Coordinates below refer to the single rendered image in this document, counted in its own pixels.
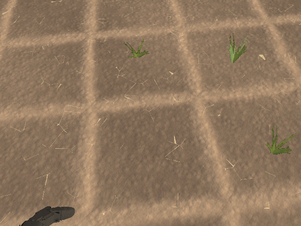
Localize robot left hand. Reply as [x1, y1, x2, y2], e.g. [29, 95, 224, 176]
[19, 206, 75, 226]

